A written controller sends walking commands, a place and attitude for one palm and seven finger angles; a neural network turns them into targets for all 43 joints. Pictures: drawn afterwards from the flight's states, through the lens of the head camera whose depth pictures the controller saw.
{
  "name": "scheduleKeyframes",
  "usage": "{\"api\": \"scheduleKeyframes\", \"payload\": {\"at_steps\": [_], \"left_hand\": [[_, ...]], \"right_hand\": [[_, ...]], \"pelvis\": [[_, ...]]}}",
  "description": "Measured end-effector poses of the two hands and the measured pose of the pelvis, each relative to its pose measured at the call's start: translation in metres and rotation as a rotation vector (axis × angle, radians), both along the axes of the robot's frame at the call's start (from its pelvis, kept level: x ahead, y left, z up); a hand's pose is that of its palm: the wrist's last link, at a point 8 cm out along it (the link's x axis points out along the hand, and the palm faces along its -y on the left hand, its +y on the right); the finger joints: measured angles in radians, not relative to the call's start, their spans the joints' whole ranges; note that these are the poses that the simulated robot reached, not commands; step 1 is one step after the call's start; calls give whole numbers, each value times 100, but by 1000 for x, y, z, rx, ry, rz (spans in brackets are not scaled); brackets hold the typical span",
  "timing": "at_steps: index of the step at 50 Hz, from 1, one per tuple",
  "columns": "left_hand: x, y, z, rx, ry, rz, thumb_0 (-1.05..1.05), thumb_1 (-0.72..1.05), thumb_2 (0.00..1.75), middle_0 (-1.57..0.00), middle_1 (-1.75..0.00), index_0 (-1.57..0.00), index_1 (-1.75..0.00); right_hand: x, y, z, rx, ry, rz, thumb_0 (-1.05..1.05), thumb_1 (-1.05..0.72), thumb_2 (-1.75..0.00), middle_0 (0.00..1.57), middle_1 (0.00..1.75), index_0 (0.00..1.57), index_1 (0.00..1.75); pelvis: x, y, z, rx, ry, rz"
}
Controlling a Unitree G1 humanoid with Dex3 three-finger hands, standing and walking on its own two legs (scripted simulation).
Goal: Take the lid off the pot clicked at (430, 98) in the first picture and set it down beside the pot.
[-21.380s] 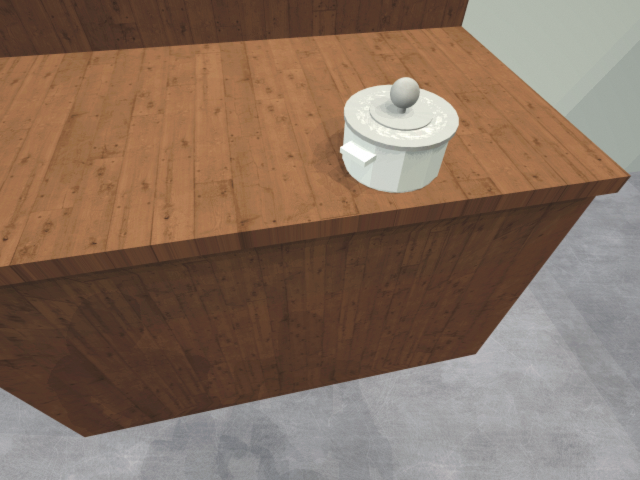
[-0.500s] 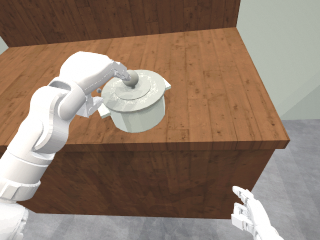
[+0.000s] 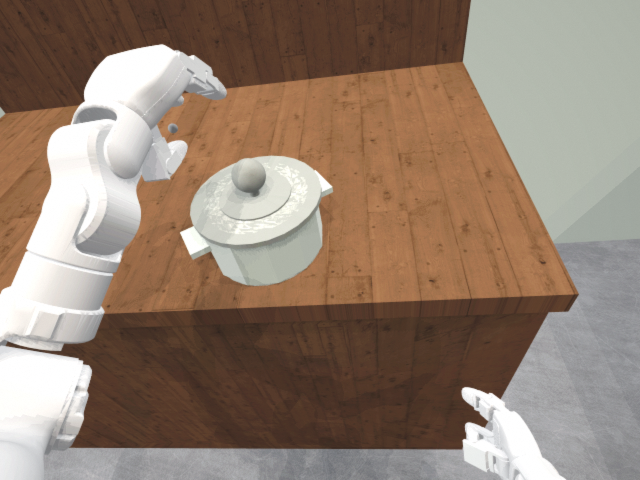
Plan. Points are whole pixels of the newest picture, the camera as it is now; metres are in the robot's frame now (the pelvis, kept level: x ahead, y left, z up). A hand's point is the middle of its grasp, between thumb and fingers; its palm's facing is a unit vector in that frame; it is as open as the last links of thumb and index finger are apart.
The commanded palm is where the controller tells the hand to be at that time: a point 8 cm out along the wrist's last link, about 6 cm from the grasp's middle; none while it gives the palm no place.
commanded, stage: move the open hand above the knob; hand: left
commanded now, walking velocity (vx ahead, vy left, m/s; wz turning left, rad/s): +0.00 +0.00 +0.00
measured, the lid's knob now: (248, 175) +0.45 +0.12 +0.17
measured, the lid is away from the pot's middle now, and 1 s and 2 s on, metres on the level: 0.00 0.00 0.00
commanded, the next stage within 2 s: none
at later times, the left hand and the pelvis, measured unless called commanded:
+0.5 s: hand (260, 145) +0.40 +0.07 +0.25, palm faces +0.10 +0.09 -0.99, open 9.7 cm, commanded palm +0.39 +0.13 +0.32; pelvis +0.00 +0.00 +0.00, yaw +0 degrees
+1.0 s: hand (220, 128) +0.42 +0.12 +0.26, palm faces +0.05 -0.05 -1.00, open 9.8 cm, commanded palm +0.38 +0.13 +0.32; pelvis -0.01 -0.01 +0.00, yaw +0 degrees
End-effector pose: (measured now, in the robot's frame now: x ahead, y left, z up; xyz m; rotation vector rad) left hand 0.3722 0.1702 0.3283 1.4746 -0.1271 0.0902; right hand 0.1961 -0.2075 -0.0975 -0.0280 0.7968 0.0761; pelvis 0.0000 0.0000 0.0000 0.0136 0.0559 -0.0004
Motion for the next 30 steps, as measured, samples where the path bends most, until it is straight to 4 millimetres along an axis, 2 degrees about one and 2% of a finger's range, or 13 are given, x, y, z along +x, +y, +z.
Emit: {"api": "scheduleKeyframes", "payload": {"at_steps": [3,5,7,9,12,14,17,19,21,23,25,28,30], "left_hand": [[-8,-26,-47,-17,118,-95,0,-38,174,-91,-8,-91,-8],[-14,-45,-63,57,138,-174,0,-38,174,-90,-8,-92,-8],[-16,-50,-50,144,90,-211,0,-38,174,-90,-7,-92,-8],[-11,-46,-20,206,10,-192,0,-38,174,-90,-7,-93,-8],[7,-24,19,115,-56,-58,0,-38,174,-90,-7,-93,-8],[15,-11,20,28,-31,23,0,-38,174,-90,-7,-93,-8],[15,-21,-16,-2,71,15,0,-38,174,-90,-8,-91,-8],[7,-47,-46,21,145,-91,0,-38,174,-90,-8,-91,-8],[-3,-74,-60,85,166,-214,0,-38,174,-91,-8,-91,-8],[-6,-89,-50,173,121,-291,0,-38,174,-92,-8,-92,-8],[0,-93,-24,220,42,-291,0,-38,174,-92,-8,-93,-8],[23,-77,12,129,-19,-177,0,-38,174,-92,-8,-93,-8],[35,-59,18,52,-12,-88,0,-38,174,-92,-8,-93,-8]], "right_hand": [[4,1,1,2,10,19,1,-91,-90,20,30,20,30],[8,1,4,-23,-8,23,2,-91,-90,20,30,20,30],[11,0,6,-50,-39,18,2,-91,-90,20,30,20,30],[13,0,7,-65,-58,11,1,-91,-90,20,30,20,30],[9,1,4,-50,-33,9,1,-91,-90,20,30,20,30],[4,0,2,-24,-9,2,1,-91,-90,19,30,20,30],[-2,-1,1,4,15,-2,1,-91,-90,20,30,20,30],[-3,-2,1,0,20,2,1,-91,-90,20,30,20,30],[-2,-3,2,-22,0,-4,2,-91,-90,20,30,20,30],[-1,-5,3,-47,-30,-20,2,-91,-90,20,30,20,30],[-4,-6,2,-63,-41,-41,1,-91,-90,20,30,20,30],[-14,-8,-1,-58,-3,-65,1,-91,-90,20,30,20,30],[-24,-11,-4,-44,27,-78,1,-91,-90,20,30,20,30]], "pelvis": [[-1,0,-1,0,-4,10],[-2,-2,-2,1,-14,11],[-3,-3,-2,1,-24,12],[-2,-3,-2,0,-28,15],[0,-3,-1,0,-16,18],[0,-3,0,1,-5,11],[-1,-3,-1,1,-1,12],[-2,-3,-1,2,-9,15],[-3,-3,-2,3,-22,13],[-4,-3,-2,2,-35,8],[-4,-3,-2,3,-43,2],[-5,-4,-1,6,-32,-10],[-6,-5,0,9,-16,-22]]}}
